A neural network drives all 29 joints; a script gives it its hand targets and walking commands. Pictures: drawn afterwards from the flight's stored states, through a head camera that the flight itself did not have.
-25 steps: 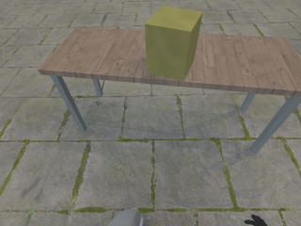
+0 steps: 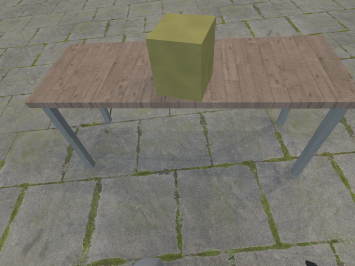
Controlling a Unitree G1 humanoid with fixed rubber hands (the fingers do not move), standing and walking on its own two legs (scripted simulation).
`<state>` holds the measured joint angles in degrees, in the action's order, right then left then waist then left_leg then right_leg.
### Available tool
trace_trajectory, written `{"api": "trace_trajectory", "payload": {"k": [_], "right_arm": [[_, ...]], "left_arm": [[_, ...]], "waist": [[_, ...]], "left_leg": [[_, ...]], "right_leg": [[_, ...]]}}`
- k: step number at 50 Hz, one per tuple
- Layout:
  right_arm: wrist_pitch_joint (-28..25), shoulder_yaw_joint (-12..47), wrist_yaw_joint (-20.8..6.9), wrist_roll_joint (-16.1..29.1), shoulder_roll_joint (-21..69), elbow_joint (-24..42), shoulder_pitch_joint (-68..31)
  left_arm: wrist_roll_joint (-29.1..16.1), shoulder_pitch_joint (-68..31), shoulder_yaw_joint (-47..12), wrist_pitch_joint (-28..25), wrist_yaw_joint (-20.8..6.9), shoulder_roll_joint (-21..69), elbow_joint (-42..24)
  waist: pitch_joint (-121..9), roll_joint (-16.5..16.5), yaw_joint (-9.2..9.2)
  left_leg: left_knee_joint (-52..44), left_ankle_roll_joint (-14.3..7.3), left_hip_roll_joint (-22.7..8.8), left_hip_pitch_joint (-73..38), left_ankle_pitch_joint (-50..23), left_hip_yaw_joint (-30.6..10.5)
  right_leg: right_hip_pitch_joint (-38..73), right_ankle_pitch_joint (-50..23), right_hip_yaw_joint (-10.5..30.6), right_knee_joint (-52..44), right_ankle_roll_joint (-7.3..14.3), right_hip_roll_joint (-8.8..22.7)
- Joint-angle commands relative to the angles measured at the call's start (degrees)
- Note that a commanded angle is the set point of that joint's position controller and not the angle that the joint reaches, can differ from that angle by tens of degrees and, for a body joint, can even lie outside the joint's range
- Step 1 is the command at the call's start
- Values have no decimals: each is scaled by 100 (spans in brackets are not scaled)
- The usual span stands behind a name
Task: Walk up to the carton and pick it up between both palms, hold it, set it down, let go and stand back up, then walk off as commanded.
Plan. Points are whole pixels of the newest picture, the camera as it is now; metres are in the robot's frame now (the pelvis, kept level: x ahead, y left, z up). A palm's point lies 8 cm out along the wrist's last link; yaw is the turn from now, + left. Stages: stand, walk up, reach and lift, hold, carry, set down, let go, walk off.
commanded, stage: walk off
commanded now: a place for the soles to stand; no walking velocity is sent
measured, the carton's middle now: (184, 58) +0.87 +0.03 -0.02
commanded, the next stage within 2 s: stand in 0.76 s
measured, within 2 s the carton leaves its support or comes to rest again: neither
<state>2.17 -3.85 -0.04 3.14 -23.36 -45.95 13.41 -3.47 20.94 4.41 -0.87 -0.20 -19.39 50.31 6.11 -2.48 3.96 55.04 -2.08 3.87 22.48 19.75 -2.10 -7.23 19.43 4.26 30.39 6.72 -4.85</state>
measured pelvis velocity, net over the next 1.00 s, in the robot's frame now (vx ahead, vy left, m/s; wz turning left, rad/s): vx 0.05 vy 0.04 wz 0.02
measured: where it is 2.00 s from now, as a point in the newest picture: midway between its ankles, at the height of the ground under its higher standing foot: outside the picture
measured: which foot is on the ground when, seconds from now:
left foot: up 0.00-0.18, down 0.20-1.00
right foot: down 0.00-1.00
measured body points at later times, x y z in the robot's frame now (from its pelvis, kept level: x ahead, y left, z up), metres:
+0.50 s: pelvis +0.04 +0.04 -0.01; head +0.07 +0.02 +0.44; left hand +0.10 +0.34 -0.13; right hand +0.16 -0.26 -0.13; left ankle +0.10 +0.14 -0.74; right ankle +0.01 -0.08 -0.74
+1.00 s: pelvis +0.05 +0.04 -0.01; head +0.07 +0.03 +0.44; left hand +0.15 +0.34 -0.13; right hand +0.15 -0.27 -0.13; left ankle +0.10 +0.14 -0.74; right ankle +0.01 -0.08 -0.74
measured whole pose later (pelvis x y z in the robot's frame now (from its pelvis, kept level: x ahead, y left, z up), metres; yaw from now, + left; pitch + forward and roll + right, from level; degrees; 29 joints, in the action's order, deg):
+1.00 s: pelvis +0.05 +0.04 -0.01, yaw +1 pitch -1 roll +0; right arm 0.2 -2.6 0.2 3.1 -21.2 -50.2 11.6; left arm -3.5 6.8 1.3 0.0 0.1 -19.6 56.1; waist 3.3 -0.8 0.1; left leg 33.3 -1.7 3.1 19.6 12.6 -1.8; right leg -11.5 22.5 4.3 35.1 1.6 -2.5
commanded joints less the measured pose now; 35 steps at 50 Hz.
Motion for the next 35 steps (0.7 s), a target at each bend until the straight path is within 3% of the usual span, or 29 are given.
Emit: {"api": "trace_trajectory", "payload": {"k": [1,3,5,6,7,8,9,10,11,12,13,15,16,17,18,19,20,21,22,24,25,26,27,28,29,30,31,32,35], "right_arm": [[-319,-165,77,-460,-711,510,-673],[-347,-171,103,-484,-621,457,-666],[-376,-178,128,-478,-545,252,-515],[-413,-217,121,-468,-520,231,-460],[-433,-230,171,-534,-531,213,-396],[-482,-268,197,-510,-716,98,244],[-456,-320,207,-552,-958,84,332],[-471,-319,211,-502,-1145,140,68],[-487,-252,178,-448,-1021,258,-176],[-444,-267,147,-463,-1133,348,-399],[-466,-225,169,-530,-1051,477,-636],[-369,-234,120,-584,-984,228,-606],[-353,-184,85,-568,-922,203,-419],[-398,-210,101,-576,-941,211,-600],[-345,-204,84,-481,-879,316,-607],[-383,-142,80,-438,-827,192,-407],[-393,-111,68,-391,-627,248,-574],[-368,-151,65,-373,-776,245,-469],[-343,-196,63,-388,-741,86,-463],[-397,-145,43,-495,-723,-100,-355],[-410,-158,48,-505,-862,-132,-336],[-455,-166,35,-503,-868,-101,-474],[-444,-192,68,-513,-922,-33,-544],[-452,-140,83,-529,-790,49,-544],[-475,-174,59,-490,-791,77,-504],[-476,-127,47,-507,-729,-11,-658],[-477,-130,32,-438,-790,39,-476],[-440,-197,53,-436,-879,32,-588],[-433,-151,38,-487,-872,-32,-339]], "left_arm": [[535,246,378,-199,211,-1551,-396],[520,160,311,-196,213,-1453,-354],[500,-89,299,-122,202,-1438,-416],[435,-253,184,-75,197,-1369,-397],[424,-202,235,-51,205,-1450,-368],[397,-202,104,-54,179,-1269,-404],[351,-160,162,-27,194,-1207,-449],[346,-34,161,56,186,-1102,-282],[377,-68,182,84,180,-1275,-376],[357,-5,131,43,178,-1341,-405],[364,31,201,87,123,-1355,-492],[331,-364,116,-18,73,-1230,-206],[369,-155,121,-76,76,-1135,-239],[374,-271,129,-80,51,-1134,-110],[406,-274,116,-110,96,-1224,-158],[433,-549,131,-129,115,-1316,-187],[469,-764,146,-213,148,-1607,-248],[518,-933,122,-205,141,-1766,-314],[499,-940,64,-218,132,-1808,-259],[495,-1201,86,-159,99,-1649,-154],[478,-1331,75,-137,87,-1537,-217],[456,-1314,18,-163,99,-1529,-152],[428,-1126,62,-158,111,-1577,-87],[394,-1066,38,-112,114,-1405,-47],[428,-1099,46,-153,100,-1460,-222],[448,-1200,73,-187,128,-1495,-26],[445,-1372,53,-180,122,-1529,-146],[439,-1380,50,-157,141,-1653,-35],[443,-1645,65,-155,153,-1651,-116]], "waist": [[-13,965,103],[-25,1024,39],[-130,924,-71],[-398,687,-204],[-490,908,-237],[-1086,821,-459],[-1478,-279,-484],[-1387,-557,-396],[-855,-184,-311],[-323,-485,-239],[-162,-297,-205],[-401,-577,-268],[-439,-567,-220],[-754,-681,-193],[-624,-495,-219],[-848,-336,-254],[-825,412,-253],[-537,387,-387],[-631,307,-428],[-718,96,-495],[-484,366,-460],[-757,443,-351],[-883,122,-392],[-757,193,-237],[-1042,218,-295],[-758,228,-217],[-991,416,-327],[-1039,536,-280],[-974,193,-467]], "left_leg": [[-1012,138,-290,808,103,-298],[-1422,85,-261,535,-46,18],[-2317,78,-229,-134,-146,185],[-2910,-19,-163,-646,-531,209],[-3207,-112,-263,-1056,-1281,122],[-3137,-244,-523,-2121,-2134,-233],[-2848,-541,-1264,-2686,-2979,-1342],[-3051,-1178,-2086,-2163,-2570,-2549],[-3409,-1567,-2281,-1185,-1303,-2979],[-3640,-1639,-2303,-315,-372,-2972],[-3752,-1303,-2167,-385,358,-2944],[-3505,-849,-1506,-1154,-417,-1961],[-3193,-779,-1458,-1414,-785,-1833],[-2995,-603,-1244,-1277,-991,-1326],[-2879,-366,-1220,-1005,-1045,-1270],[-2892,-232,-1250,-775,-1487,-1406],[-2431,-109,-897,-601,-1956,-1027],[-2416,103,-601,-682,-1442,-494],[-2465,64,-579,-1047,-1305,-494],[-2889,-54,-690,-1482,-1246,-691],[-3197,-139,-881,-1222,-846,-1134],[-3085,-254,-1004,-1345,-1620,-1209],[-3050,-474,-1140,-1176,-1547,-1334],[-3120,-500,-1181,-888,-1609,-1328],[-3079,-441,-1203,-695,-1550,-1407],[-2786,-213,-953,-857,-2117,-1050],[-2772,-168,-944,-989,-1990,-947],[-2560,-140,-867,-1149,-2110,-732],[-2702,-95,-889,-1486,-2513,-666]], "right_leg": [[1103,-3951,1323,-678,-232,1489],[880,-4593,1393,-487,-337,1400],[596,-4685,1077,-230,-374,1408],[499,-4878,852,88,-477,1067],[336,-5020,711,566,-550,1038],[-186,-4216,537,1060,-576,1051],[-993,-2156,449,1810,-691,613],[-1210,707,174,2466,-820,168],[-1060,1824,308,2872,-737,237],[-927,1973,448,2807,-477,262],[-1130,1675,348,2521,-517,353],[-1235,1592,226,1103,-462,461],[-1169,1550,130,14,-526,514],[-733,806,38,-332,-484,439],[-284,168,-8,-520,-423,413],[244,-135,381,-522,-336,616],[-12,-695,1164,-735,-145,1150],[-424,-461,1455,-871,72,1480],[-553,-828,1275,-711,131,1498],[-861,-728,750,-232,23,1212],[-944,-372,570,-204,-185,974],[-613,-984,538,-20,-196,953],[-606,-806,581,264,-218,759],[-359,-883,395,245,-247,763],[-9,-887,619,228,-189,816],[-256,-1277,641,-43,-231,951],[-99,-1162,831,-230,-139,1042],[-202,-1335,794,-242,-118,1052],[-567,-1477,733,-152,-68,1162]]}}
